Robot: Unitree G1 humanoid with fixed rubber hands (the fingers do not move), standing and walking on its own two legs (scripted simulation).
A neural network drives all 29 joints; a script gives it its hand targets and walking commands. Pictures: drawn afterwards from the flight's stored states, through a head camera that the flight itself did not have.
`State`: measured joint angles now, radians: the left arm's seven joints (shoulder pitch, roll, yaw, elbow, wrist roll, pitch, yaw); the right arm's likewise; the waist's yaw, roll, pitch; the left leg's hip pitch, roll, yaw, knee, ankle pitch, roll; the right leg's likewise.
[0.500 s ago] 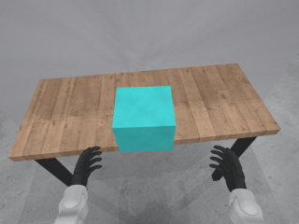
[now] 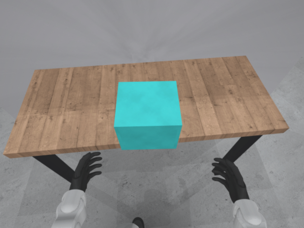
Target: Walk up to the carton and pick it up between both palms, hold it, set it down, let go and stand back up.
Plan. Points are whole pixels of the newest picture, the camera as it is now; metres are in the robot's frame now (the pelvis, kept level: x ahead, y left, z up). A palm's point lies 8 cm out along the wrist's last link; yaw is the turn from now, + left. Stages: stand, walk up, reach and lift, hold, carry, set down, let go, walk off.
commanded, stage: set down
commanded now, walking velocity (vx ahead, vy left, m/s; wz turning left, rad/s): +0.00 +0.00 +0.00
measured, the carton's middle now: (148, 116) +0.42 +0.05 -0.03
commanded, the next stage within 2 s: let go in 1.28 s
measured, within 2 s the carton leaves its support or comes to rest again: neither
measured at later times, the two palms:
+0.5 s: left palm (79, 197) +0.19 +0.23 -0.07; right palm (234, 200) +0.19 -0.19 -0.07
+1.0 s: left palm (81, 202) +0.18 +0.23 -0.09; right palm (234, 206) +0.18 -0.19 -0.09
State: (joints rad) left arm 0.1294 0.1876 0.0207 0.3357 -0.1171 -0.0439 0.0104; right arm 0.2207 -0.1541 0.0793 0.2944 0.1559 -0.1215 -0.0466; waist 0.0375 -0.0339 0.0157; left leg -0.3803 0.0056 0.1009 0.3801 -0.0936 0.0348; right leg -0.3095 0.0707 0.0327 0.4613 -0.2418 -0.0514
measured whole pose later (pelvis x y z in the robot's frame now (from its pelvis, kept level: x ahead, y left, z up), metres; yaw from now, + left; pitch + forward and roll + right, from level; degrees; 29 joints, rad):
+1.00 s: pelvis +0.01 +0.00 +0.00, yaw +0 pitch +6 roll +1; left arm 0.13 0.19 0.02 0.51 -0.09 0.09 0.00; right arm 0.14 -0.15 0.08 0.65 0.05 -0.16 0.00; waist 0.04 -0.03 0.03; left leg -0.38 0.01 0.10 0.38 -0.10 0.03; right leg -0.31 0.07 0.03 0.46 -0.25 -0.06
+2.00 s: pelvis +0.02 +0.00 +0.00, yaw +0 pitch +6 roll +1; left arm 0.19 0.21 0.02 0.57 -0.01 0.04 0.01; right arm 0.15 -0.21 0.07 0.80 0.00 -0.14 0.02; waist 0.04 -0.03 0.03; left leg -0.38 0.01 0.10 0.42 -0.14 0.03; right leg -0.30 0.07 0.03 0.48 -0.28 -0.06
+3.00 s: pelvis +0.02 +0.02 +0.00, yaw +0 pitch +4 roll -1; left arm 0.27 0.30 0.02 0.91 0.00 -0.04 0.01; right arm 0.19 -0.29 0.07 0.99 -0.01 -0.07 0.00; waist 0.04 -0.03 -0.13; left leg -0.38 0.01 0.10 0.50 -0.19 0.05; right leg -0.26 0.07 0.03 0.48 -0.28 -0.04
